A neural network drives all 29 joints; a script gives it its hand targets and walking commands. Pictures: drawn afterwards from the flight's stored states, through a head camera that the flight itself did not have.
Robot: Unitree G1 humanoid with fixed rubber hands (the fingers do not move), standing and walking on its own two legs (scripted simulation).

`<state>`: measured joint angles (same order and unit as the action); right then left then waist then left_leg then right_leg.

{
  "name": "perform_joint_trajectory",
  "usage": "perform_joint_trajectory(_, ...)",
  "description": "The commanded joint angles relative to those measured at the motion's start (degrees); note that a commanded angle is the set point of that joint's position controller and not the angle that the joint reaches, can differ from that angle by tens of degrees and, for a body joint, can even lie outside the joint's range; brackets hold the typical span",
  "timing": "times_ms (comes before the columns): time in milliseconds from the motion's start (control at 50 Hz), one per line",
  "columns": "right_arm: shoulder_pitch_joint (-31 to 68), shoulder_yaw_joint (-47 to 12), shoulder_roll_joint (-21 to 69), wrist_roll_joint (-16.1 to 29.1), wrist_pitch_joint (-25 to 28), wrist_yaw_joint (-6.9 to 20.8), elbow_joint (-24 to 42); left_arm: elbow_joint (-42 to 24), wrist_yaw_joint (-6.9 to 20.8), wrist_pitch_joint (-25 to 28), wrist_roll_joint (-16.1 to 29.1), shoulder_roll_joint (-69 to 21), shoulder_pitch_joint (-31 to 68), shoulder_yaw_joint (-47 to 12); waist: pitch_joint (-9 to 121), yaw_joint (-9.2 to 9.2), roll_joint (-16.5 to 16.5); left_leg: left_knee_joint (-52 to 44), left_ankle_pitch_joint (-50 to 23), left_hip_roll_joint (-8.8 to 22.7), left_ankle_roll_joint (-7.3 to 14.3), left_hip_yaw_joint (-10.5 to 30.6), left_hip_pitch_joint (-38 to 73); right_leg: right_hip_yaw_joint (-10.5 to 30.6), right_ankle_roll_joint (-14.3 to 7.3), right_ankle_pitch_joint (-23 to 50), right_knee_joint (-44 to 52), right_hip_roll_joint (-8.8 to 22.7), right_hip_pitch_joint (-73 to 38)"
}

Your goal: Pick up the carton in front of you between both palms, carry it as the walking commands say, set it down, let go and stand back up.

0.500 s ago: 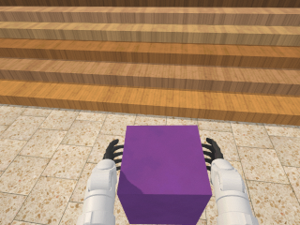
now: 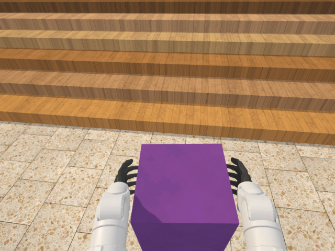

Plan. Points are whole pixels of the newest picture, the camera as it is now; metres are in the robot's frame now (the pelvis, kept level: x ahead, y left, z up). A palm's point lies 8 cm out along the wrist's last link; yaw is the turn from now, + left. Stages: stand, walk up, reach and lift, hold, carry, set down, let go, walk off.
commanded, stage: reach and lift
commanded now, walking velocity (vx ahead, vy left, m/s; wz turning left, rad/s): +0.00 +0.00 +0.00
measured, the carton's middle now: (181, 201) +0.29 +0.00 -0.04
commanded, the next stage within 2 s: hold in 0.16 s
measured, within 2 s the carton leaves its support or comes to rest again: neither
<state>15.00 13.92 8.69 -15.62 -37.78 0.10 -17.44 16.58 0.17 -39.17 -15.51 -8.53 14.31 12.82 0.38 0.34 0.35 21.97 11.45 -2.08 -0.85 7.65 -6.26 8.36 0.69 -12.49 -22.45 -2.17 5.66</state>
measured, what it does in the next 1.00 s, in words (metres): stands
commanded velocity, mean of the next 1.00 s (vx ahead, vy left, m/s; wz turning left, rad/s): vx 0.05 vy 0.00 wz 0.00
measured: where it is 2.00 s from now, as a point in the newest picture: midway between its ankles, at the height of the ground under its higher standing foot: (182, 242)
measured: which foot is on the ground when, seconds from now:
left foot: down 0.00-1.00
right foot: down 0.00-1.00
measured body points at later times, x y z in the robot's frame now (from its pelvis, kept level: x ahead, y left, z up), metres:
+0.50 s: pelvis -0.01 +0.00 +0.00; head -0.05 +0.00 +0.45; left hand +0.29 +0.15 +0.04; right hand +0.29 -0.15 +0.04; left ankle +0.01 +0.13 -0.74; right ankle +0.00 -0.13 -0.74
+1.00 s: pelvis -0.01 +0.00 +0.00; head -0.05 +0.00 +0.45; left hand +0.30 +0.15 +0.04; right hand +0.30 -0.15 +0.04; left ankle +0.01 +0.13 -0.74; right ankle +0.00 -0.13 -0.74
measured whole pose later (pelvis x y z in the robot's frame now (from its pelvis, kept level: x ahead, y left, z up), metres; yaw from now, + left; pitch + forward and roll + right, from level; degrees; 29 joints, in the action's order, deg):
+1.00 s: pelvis -0.01 +0.00 +0.00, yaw +0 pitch -4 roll +0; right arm 15.6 13.3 8.8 -15.4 -43.4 0.4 -12.8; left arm 12.0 0.3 -44.6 -15.2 -8.6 14.8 12.2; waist 2.9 0.2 0.1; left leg 25.9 15.0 -1.4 -0.8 5.5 -9.0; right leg 6.8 0.7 -16.1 -26.5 -1.6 8.6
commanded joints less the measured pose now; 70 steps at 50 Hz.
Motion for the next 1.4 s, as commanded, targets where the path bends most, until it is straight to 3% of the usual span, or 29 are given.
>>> perform_joint_trajectory(0, 25.47, -31.83, 54.67, 14.06, 0.66, 13.82, 1.58, -3.56, 13.53, 2.01, 14.48, -53.64, 27.86, -31.87, 14.78, -0.01, -0.29, -2.08, -14.22, -3.73, -0.53, -3.83, 6.24, -4.09, 0.68, 14.63, 2.83, -3.76, -2.74)
perform_joint_trajectory(140, 25.31, -32.55, 54.58, 14.55, -0.32, 13.6, 3.35, -5.23, 13.61, 1.11, 14.99, -53.1, 27.88, -32.48, 14.23, -0.05, -0.03, -2.45, -13.64, -3.81, -0.49, -3.9, 6.42, -3.93, 0.83, 14.57, 3.28, -3.65, -3.32)
perform_joint_trajectory(240, 24.66, -35.74, 54.31, 16.56, -2.49, 13.09, 8.54, -10.41, 13.17, -0.89, 17.4, -52.98, 27.52, -36.18, 16.33, -0.56, 0.01, -2.96, -16.64, -3.84, -0.65, -3.56, 8.51, -3.7, 0.98, 18.04, 3.85, -3.63, -5.63)
perform_joint_trajectory(380, 26.23, -31.78, 51.68, 14.43, -4.5, 13.59, 4.86, -6.54, 13.14, -3.02, 14.52, -50.9, 28.15, -31.58, 8.06, -0.03, -0.16, -4.51, -6.09, -3.5, -0.19, -4.22, 5.54, -4.39, 0.44, 6.78, 5.35, -3.28, -2.17)
perform_joint_trajectory(660, 31.59, -31.44, 53.01, 14.31, -3.66, 14.16, 2.92, -4.67, 13.65, -2.34, 14.83, -52.99, 33.79, -31.77, 11.09, -0.44, -0.28, -3.52, -3.89, -3.2, -0.19, -4.31, 5.78, -4.62, 0.12, 4.13, 4.39, -3.15, -1.47)
perform_joint_trajectory(900, 29.76, -31.7, 52.67, 14.46, -3.75, 14.05, 4.19, -5.67, 13.33, -2.53, 14.88, -52.95, 31.48, -31.84, 12.02, -0.25, -0.38, -3.7, -8.33, -3.28, -0.41, -4.14, 7.19, -4.63, 0.23, 8.35, 4.42, -3.4, -2.87)
perform_joint_trajectory(920, 30.83, -31.85, 51.92, 14.88, -3.97, 13.96, 5.23, -6.34, 13.34, -2.75, 15.06, -52.58, 32.19, -32.11, 12.56, -0.3, -1.18, 1.22, -1.08, 6.63, 0.43, -3.07, 0.11, -2.43, -0.61, 2.11, -0.41, 6.27, 3.23)
perform_joint_trajectory(960, 30.36, -33.26, 52.19, 15.75, -4.34, 13.49, 7.07, -8.76, 12.89, -2.97, 16.16, -52.44, 32.4, -33.48, 12.65, -0.38, -1.09, -1.75, 22.49, 6.01, 1.47, -0.03, -4.81, -0.67, -1.23, -20.58, 0.92, 4.85, 7.52)
perform_joint_trajectory(980, 31.0, -34.43, 52.15, 16.46, -4.68, 13.16, 8.82, -10.44, 12.65, -3.28, 17.07, -52.54, 33.2, -34.67, 11.65, -0.42, -1.29, -2.35, 29.06, 6.33, 1.87, 0.72, -6.7, -0.88, -1.39, -26.6, 0.63, 4.47, 9.97)
perform_joint_trajectory(1060, 29.86, -39.98, 50.91, 19.99, -7.94, 11.56, 15.25, -16.87, 11.52, -6.48, 21.61, -51.35, 33.43, -40.53, 15.98, -0.63, -4.56, -1.99, 22.05, 9.52, 3.65, 1.9, -4.8, -6.77, -1.04, -13.43, -7.33, 3.39, 11.45)
perform_joint_trajectory(1120, 29.46, -42.98, 48.37, 22.66, -12.86, 10.21, 20.56, -21.3, 10.69, -11.38, 25.05, -49.65, 33.64, -43.93, 15.69, -0.81, -6.39, -2.11, 26.28, 11.61, 5.23, 3.26, -6.79, -8.31, -1.42, -15.88, -6.24, 3.69, 12.99)
perform_joint_trajectory(1140, 29.52, -43.78, 47.56, 23.55, -14.73, 9.84, 21.97, -22.24, 10.37, -13.23, 26.02, -48.91, 33.64, -44.56, 14.17, -0.74, -3.99, 0.75, 24.86, 10.42, 4.4, 0.78, -10.01, -6.38, -1.86, -16.97, -3.66, 5.49, 11.17)
perform_joint_trajectory(1160, 29.7, -44.5, 46.82, 24.47, -16.69, 9.54, 23.02, -22.56, 9.99, -15.09, 26.78, -47.96, 32.64, -44.7, 13.29, -0.28, 1.47, 7.29, 20.62, 7.9, 2.72, -4.04, -15.29, -1.18, -3.24, -17.97, -0.33, 9.28, 7.06)
perform_joint_trajectory(1180, 29.8, -45.45, 46.81, 25.76, -18.65, 9.34, 24.16, -23.02, 9.55, -16.79, 27.17, -46.94, 30.62, -44.49, 13.38, 0.33, 10.25, 17.29, 15.75, 4.87, 0.79, -10.4, -21.94, 6.64, -5.95, -16.92, 4.16, 14.08, 1.24)
perform_joint_trajectory(1200, 30.53, -46.67, 47.06, 27.87, -20.46, 9.39, 25.62, -23.75, 9.05, -18.21, 27.22, -46.07, 28.7, -43.95, 11.43, 0.79, 15.05, 19.18, 16.12, 3.16, -0.37, -14.1, -28.81, 13.28, -8.87, -8.53, 5.71, 18.0, -3.39)
perform_joint_trajectory(1220, 30.72, -48.01, 47.88, 30.03, -21.89, 9.56, 26.99, -26.0, 8.44, -19.65, 27.33, -45.86, 27.64, -44.05, 10.39, 1.07, 14.2, 15.28, 17.81, 3.01, -0.26, -14.69, -31.03, 14.13, -10.71, 0.4, 4.81, 18.93, -5.44)
perform_joint_trajectory(1240, 30.46, -48.97, 48.79, 31.95, -23.04, 9.77, 28.26, -28.76, 7.89, -21.06, 27.66, -45.85, 27.8, -44.58, 11.71, 0.91, 11.0, 10.64, 15.74, 2.75, 0.07, -15.25, -27.32, 10.44, -10.6, 7.09, 1.9, 17.91, -5.6)
perform_joint_trajectory(1280, 27.6, -49.4, 50.18, 34.07, -25.05, 9.92, 30.05, -33.5, 7.35, -23.52, 28.75, -46.63, 27.21, -45.89, 18.53, -0.22, 5.47, 2.66, 6.96, 2.81, 0.75, -16.15, -7.46, -2.41, -6.33, 7.12, -6.22, 12.92, 2.36)
perform_joint_trajectory(1300, 25.49, -48.53, 50.38, 33.53, -25.82, 9.62, 30.38, -36.15, 7.55, -24.79, 30.21, -47.52, 28.09, -47.01, 20.27, -1.3, -1.0, -1.75, 6.73, 6.72, 2.82, -8.29, 3.39, -10.74, -3.29, 12.01, -16.58, 8.8, 10.26)
perform_joint_trajectory(1320, 22.5, -47.45, 49.78, 32.2, -26.47, 9.17, 30.76, -38.35, 7.95, -26.2, 31.94, -48.19, 29.16, -48.05, 21.07, -2.02, -13.49, 0.96, -9.57, 15.61, 7.7, 4.79, 17.24, -16.09, -0.28, 9.54, -29.7, 5.11, 27.03)
perform_joint_trajectory(1340, 19.79, -46.81, 49.21, 31.17, -27.36, 8.56, 31.45, -38.22, 8.54, -27.19, 32.72, -48.86, 28.04, -48.59, 18.58, -2.27, -19.71, -0.96, -27.9, 21.9, 11.86, 12.46, 24.47, -17.39, 0.39, -15.33, -31.97, 2.06, 40.86)
perform_joint_trajectory(1360, 20.42, -47.08, 48.94, 30.78, -28.03, 8.01, 34.51, -38.51, 9.13, -27.58, 33.29, -49.58, 27.57, -48.85, 16.25, -2.72, -14.3, -0.37, -32.33, 23.96, 14.17, 13.86, 26.74, -15.07, -0.23, -23.37, -30.14, 3.57, 46.02)
perform_joint_trajectory(1380, 21.49, -47.94, 49.23, 30.76, -28.64, 7.66, 37.49, -38.46, 9.55, -27.81, 33.58, -49.99, 26.05, -48.37, 16.42, -3.0, -9.01, -0.21, -30.08, 24.13, 13.79, 11.71, 27.5, -14.1, -0.44, -25.64, -25.52, 4.71, 46.37)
